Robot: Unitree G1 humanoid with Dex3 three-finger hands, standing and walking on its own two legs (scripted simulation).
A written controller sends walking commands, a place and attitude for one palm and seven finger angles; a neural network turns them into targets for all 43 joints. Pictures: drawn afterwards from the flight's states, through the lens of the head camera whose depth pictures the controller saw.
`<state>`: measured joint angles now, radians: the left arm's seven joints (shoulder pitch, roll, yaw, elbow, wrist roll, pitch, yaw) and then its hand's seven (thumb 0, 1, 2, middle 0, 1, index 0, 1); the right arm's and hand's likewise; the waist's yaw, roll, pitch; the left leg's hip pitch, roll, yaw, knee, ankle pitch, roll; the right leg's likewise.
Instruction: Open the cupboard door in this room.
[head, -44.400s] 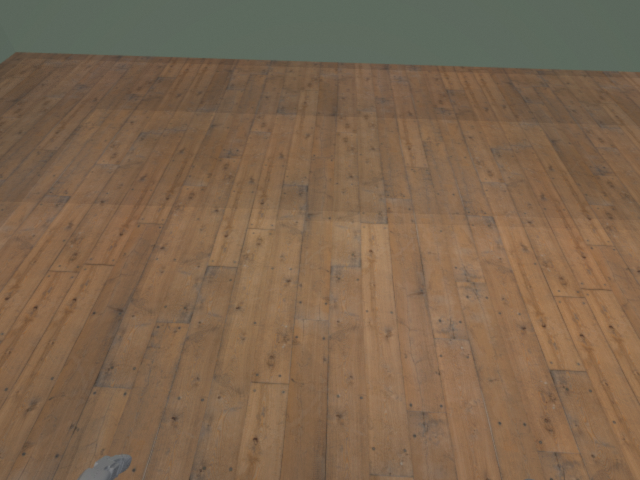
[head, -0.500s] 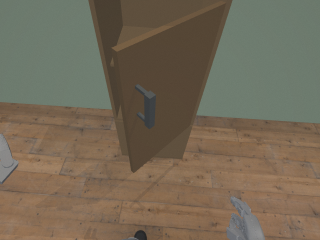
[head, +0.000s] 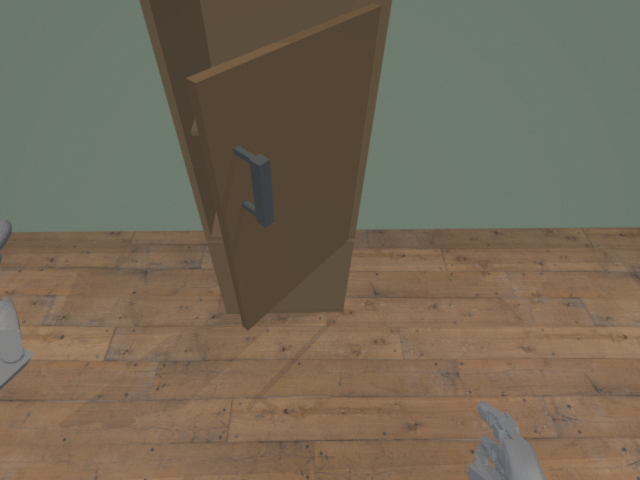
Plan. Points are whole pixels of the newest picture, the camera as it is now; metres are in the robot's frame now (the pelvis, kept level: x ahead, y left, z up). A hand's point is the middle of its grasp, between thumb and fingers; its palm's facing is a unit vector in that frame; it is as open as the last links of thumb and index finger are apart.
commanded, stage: stop stepping back and stand still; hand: left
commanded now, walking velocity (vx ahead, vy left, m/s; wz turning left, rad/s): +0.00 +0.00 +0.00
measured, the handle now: (253, 187) +0.50 +0.12 +0.09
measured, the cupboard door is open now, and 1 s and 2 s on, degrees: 47 47 47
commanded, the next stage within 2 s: let the arm hang, fingers relaxed in 0.94 s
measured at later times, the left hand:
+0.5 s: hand out of the picture +0.14 +0.28 +0.17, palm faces +0.40 -0.76 -0.50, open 7.4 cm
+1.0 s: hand out of the picture +0.11 +0.29 +0.15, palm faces +0.39 -0.78 -0.50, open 7.4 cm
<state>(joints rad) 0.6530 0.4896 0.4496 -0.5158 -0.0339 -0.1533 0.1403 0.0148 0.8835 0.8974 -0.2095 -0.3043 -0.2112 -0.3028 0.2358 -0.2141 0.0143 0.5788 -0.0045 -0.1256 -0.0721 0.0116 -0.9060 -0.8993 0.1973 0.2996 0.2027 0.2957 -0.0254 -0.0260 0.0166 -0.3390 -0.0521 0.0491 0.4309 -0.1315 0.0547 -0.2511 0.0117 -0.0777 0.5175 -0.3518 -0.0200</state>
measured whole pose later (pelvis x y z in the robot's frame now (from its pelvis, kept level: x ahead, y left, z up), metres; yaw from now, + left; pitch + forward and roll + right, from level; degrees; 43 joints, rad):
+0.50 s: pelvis -0.06 +0.02 +0.00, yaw -1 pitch -2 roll +0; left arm 0.55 0.43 0.42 -0.45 -0.01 -0.22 0.13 0.01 0.88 0.90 -0.21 -0.30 -0.21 -0.30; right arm 0.23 -0.20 0.03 0.61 -0.01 -0.15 -0.06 0.01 -0.91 -0.90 0.20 0.30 0.20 0.30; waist 0.00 -0.01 0.01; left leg -0.23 0.02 0.04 0.51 -0.25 0.00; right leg -0.30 0.00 -0.06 0.45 -0.12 -0.02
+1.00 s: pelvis -0.08 +0.03 +0.00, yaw +0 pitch -1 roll -1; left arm 0.55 0.39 0.38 -0.42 -0.01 -0.21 0.13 0.01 0.88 0.90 -0.21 -0.30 -0.21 -0.30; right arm 0.21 -0.21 0.01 0.65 -0.01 -0.16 -0.06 0.01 -0.91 -0.90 0.20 0.30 0.21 0.30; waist 0.00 0.03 0.02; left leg -0.27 -0.01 0.01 0.47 -0.19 0.02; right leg -0.24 0.05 -0.01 0.42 -0.18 -0.03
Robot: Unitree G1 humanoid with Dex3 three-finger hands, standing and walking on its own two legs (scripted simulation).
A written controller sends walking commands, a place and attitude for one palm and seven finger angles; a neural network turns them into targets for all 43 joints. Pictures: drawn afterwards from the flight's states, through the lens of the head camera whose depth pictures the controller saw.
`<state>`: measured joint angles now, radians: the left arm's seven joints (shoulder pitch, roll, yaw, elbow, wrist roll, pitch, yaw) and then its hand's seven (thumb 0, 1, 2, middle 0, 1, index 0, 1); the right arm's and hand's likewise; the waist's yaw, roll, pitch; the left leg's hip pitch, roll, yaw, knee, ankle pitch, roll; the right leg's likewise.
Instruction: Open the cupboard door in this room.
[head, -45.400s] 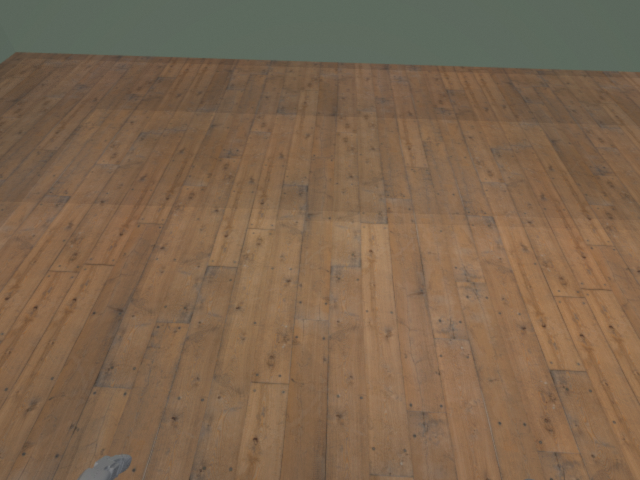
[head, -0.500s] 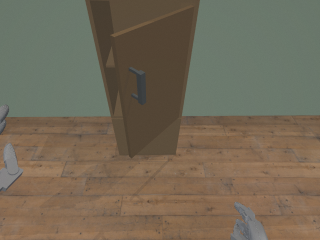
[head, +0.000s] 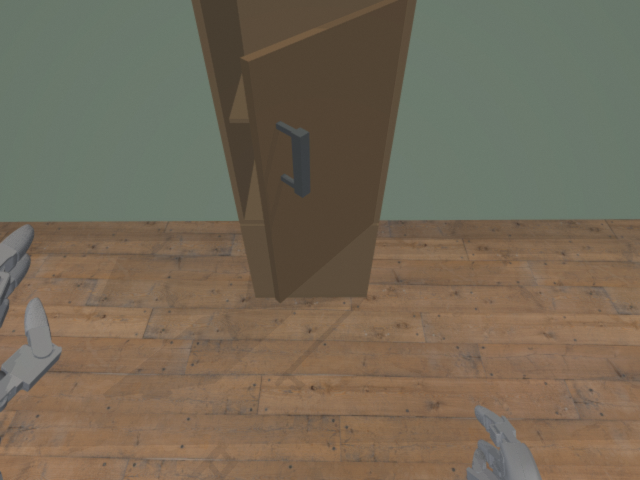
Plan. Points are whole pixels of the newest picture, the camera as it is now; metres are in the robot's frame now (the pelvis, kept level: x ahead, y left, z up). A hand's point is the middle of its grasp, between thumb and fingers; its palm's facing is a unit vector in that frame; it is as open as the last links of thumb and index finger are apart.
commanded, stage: let the arm hang, fingers relaxed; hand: left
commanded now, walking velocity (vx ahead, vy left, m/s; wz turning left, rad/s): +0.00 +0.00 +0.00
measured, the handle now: (292, 159) +0.58 +0.09 +0.08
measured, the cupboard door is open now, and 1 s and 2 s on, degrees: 47 47 47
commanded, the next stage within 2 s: look to check the result in 1.14 s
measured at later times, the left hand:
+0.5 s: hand out of the picture -0.01 +0.17 -0.18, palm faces +0.04 -0.99 -0.17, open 7.4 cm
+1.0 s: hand out of the picture +0.10 +0.23 -0.14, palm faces +0.05 -0.94 -0.35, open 7.4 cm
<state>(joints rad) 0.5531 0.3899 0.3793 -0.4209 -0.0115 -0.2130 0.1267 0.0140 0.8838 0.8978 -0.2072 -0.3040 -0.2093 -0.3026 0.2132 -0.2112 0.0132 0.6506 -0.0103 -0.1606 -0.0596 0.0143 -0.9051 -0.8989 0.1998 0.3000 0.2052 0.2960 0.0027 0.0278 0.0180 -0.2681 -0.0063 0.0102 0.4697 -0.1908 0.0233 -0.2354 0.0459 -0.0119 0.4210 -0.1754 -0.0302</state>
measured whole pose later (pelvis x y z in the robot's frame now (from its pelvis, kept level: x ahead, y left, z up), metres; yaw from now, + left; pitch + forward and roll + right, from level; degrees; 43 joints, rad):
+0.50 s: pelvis -0.01 -0.01 +0.00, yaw +4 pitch -1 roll +0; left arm 0.26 0.22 -0.01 1.03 0.02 0.03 -0.02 0.02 0.91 0.90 -0.20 -0.30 -0.21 -0.30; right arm 0.25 -0.28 -0.01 1.06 -0.03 0.03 0.00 0.01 -0.91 -0.90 0.20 0.30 0.20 0.30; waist 0.00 -0.03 0.10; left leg -0.30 -0.03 -0.05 0.49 -0.18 0.01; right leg -0.27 0.04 -0.05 0.48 -0.20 -0.05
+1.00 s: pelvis +0.03 -0.01 +0.01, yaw +3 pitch -1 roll +0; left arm 0.08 0.30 0.01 1.11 0.01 -0.02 0.01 0.01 0.90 0.90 -0.20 -0.30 -0.20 -0.30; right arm 0.10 -0.30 0.00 1.12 -0.02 -0.01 0.00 0.00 -0.91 -0.90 0.20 0.30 0.20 0.30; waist 0.00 0.04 0.04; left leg -0.17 -0.03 -0.04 0.34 -0.16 0.01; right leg -0.15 0.03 -0.04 0.37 -0.20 -0.05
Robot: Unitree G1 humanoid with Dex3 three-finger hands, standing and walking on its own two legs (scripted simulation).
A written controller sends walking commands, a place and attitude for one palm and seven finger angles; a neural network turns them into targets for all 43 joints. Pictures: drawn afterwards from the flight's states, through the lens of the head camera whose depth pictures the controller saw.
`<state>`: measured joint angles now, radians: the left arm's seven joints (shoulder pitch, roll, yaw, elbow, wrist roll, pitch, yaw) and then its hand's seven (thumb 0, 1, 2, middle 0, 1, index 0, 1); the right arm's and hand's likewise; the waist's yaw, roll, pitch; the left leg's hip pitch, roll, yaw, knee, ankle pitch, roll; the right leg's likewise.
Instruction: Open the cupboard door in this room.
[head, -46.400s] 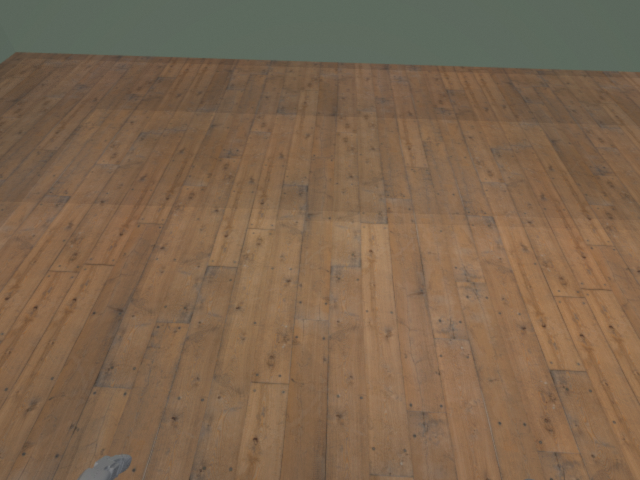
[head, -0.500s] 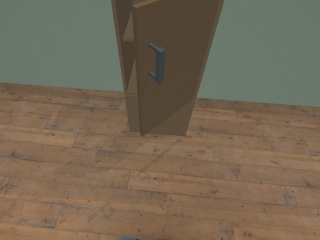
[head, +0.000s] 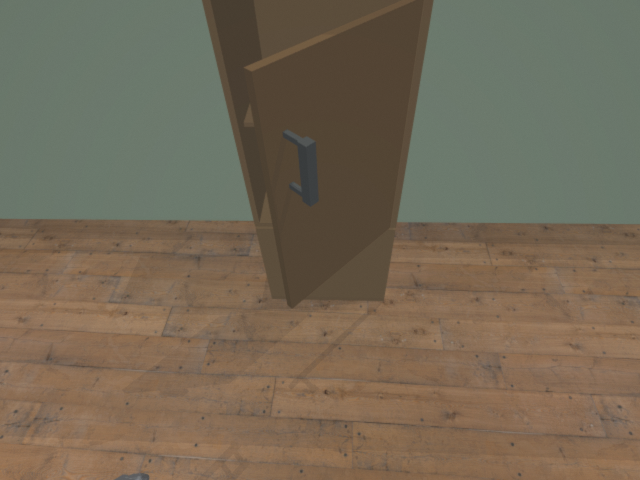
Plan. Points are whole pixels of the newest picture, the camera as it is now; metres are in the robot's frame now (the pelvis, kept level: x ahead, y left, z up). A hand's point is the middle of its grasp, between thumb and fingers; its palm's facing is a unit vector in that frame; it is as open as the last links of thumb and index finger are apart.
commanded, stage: let the arm hang, fingers relaxed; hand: left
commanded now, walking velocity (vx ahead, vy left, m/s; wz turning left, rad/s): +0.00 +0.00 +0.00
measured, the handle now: (300, 168) +0.56 +0.07 +0.08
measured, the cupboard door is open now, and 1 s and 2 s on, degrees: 47 47 47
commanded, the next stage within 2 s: look to check the result in 0.14 s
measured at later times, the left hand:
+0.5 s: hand out of the picture +0.09 +0.22 -0.16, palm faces -0.04 -0.94 -0.34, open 7.4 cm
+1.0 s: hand out of the picture +0.10 +0.21 -0.16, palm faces -0.05 -0.95 -0.31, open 7.4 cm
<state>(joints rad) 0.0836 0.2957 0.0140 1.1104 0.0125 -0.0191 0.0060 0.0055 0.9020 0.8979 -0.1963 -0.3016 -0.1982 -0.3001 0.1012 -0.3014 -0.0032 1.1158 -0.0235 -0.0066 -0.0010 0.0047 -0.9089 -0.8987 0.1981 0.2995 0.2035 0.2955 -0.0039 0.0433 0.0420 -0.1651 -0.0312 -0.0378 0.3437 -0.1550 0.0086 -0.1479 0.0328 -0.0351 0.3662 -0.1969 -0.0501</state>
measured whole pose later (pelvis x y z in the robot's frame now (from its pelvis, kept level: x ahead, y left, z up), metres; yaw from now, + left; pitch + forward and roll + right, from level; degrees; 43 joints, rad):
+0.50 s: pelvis +0.02 -0.01 +0.00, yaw -1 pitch -1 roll +0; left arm 0.12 0.30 0.01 1.14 0.01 -0.01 0.01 0.01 0.90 0.90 -0.20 -0.30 -0.20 -0.30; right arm 0.12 -0.32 0.00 1.13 -0.02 0.00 -0.01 0.01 -0.91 -0.90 0.20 0.30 0.20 0.30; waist -0.01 0.02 0.07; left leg -0.12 0.00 -0.03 0.31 -0.17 -0.01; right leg -0.10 0.06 -0.02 0.30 -0.19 -0.07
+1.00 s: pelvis +0.02 -0.02 +0.00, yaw -4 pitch -1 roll +0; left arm 0.13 0.26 0.02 1.11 0.01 0.01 0.02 0.01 0.90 0.90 -0.20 -0.30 -0.20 -0.30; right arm 0.12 -0.28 -0.01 1.11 -0.02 0.01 -0.03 0.00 -0.91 -0.90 0.20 0.30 0.20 0.30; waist 0.00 0.02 0.06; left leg -0.14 0.02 0.01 0.36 -0.21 -0.02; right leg -0.12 0.08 0.02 0.35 -0.21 -0.07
